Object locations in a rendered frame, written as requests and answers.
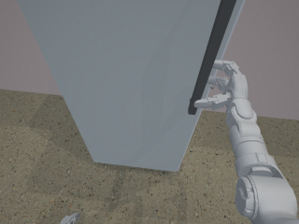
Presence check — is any robot right hand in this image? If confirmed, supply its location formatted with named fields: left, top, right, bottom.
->
left=193, top=60, right=249, bottom=110

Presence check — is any fridge door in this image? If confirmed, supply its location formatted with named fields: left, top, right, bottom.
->
left=17, top=0, right=243, bottom=172

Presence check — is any handle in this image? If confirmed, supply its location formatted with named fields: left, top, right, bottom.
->
left=188, top=0, right=236, bottom=115

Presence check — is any robot left hand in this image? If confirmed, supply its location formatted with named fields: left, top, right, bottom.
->
left=61, top=212, right=80, bottom=224

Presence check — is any robot right forearm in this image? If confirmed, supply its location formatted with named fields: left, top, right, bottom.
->
left=225, top=98, right=298, bottom=215

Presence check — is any right robot upper arm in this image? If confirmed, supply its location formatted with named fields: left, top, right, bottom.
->
left=235, top=175, right=299, bottom=224

